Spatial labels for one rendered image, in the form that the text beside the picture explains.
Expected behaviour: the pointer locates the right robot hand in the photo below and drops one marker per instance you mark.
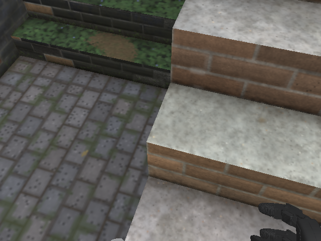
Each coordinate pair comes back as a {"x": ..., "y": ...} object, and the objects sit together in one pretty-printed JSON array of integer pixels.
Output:
[{"x": 307, "y": 229}]

